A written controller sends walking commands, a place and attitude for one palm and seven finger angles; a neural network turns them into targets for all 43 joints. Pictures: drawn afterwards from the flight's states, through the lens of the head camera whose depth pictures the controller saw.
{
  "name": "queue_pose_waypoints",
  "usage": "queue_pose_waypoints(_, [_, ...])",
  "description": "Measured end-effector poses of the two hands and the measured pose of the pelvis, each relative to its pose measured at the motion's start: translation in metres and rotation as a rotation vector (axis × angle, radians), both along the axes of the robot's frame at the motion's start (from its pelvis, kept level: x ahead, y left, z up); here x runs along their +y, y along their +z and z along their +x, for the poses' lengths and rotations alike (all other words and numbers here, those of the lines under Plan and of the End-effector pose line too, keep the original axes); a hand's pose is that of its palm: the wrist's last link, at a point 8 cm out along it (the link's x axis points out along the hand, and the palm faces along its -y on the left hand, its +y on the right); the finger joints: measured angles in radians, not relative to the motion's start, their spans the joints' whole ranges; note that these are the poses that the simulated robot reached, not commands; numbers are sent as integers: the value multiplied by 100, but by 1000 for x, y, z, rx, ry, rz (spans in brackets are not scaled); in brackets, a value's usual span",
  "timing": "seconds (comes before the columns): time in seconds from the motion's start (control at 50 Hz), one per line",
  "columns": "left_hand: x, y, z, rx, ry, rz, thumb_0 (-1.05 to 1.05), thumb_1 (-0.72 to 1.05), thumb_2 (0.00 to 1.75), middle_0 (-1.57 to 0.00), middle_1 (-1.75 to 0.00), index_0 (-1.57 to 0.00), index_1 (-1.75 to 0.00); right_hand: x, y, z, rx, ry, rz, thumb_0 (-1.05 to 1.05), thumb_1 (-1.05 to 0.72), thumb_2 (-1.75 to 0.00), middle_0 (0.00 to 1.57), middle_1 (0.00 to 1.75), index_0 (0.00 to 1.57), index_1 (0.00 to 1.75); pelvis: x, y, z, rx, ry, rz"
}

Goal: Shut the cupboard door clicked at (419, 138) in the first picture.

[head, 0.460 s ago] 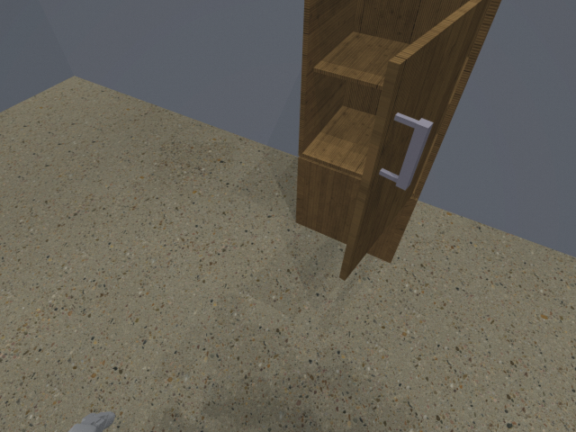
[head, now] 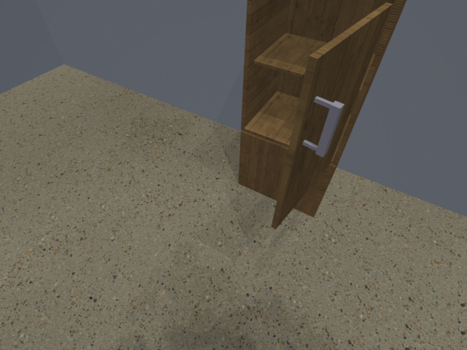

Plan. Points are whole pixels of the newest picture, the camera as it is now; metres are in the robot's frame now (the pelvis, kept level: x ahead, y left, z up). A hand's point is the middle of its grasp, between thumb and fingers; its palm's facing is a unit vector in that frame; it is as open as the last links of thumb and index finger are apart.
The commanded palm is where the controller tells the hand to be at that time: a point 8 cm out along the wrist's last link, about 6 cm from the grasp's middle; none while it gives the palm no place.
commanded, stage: stand and wait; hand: left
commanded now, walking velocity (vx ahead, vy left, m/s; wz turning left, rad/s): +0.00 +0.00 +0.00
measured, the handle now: (320, 127) +0.58 -0.16 +0.07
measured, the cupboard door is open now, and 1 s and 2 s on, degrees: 81 81 81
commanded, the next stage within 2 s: look at it before walking up in 0.50 s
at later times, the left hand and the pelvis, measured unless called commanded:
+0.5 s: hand out of the picture +0.06 +0.24 -0.15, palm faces -0.02 -0.94 -0.34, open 7.4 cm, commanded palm none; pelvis -0.02 -0.01 +0.00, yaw +0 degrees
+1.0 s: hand out of the picture +0.06 +0.25 -0.15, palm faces -0.01 -0.94 -0.34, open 7.4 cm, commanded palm none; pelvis -0.01 +0.00 +0.00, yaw +0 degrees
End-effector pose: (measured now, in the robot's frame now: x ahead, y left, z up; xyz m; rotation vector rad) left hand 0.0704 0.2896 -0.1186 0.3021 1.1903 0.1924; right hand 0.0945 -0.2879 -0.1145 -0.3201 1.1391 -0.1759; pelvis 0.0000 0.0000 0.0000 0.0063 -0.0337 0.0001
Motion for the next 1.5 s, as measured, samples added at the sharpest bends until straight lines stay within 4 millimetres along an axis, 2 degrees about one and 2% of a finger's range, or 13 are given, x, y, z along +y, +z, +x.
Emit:
queue_pose_waypoints(0.18, [3, 2, -19, 42, 11, 17, 1, 90, 90, -21, -30, -20, -30, -8, -5, -32, 71, -27, -2, 0, -90, -90, 20, 30, 20, 30, -3, 2, -7, -6, -1, 0])
queue_pose_waypoints(0.38, [0, 4, -19, 29, 0, 15, 1, 90, 90, -21, -30, -20, -30, -8, -7, -46, 88, -37, 9, 0, -90, -90, 20, 30, 20, 30, -5, 3, -14, -6, -3, 0])
queue_pose_waypoints(0.62, [-4, 3, -14, 12, -10, 2, 0, 90, 90, -21, -30, -20, -30, -6, -5, -45, 79, -33, 12, 0, -90, -90, 20, 30, 20, 30, -5, 3, -17, -1, -2, -1])
queue_pose_waypoints(1.08, [0, 4, -17, 25, 9, 12, 1, 90, 90, -21, -30, -20, -30, -7, -2, -27, 57, -16, 6, 0, -90, -90, 20, 30, 20, 30, -5, 4, -11, -3, 2, -1])
queue_pose_waypoints(1.3, [-2, 2, -18, 41, 7, 13, 0, 91, 90, -21, -30, -20, -30, -7, -3, -27, 48, -32, 4, 0, -90, -90, 20, 30, 20, 30, -6, 3, -12, 3, -23, -1])
queue_pose_waypoints(1.4, [-16, -9, -21, 80, -24, -11, 0, 91, 90, -20, -30, -20, -30, 4, -12, -41, 31, -92, 32, 0, -91, -90, 20, 30, 20, 30, -6, -3, -17, 10, -75, 3])
queue_pose_waypoints(1.5, [-36, -22, -21, 101, -71, -51, 0, 91, 90, -20, -30, -20, -30, 14, -27, -69, 46, -157, 75, 0, -91, -90, 20, 30, 20, 30, -8, -12, -25, 18, -121, 16])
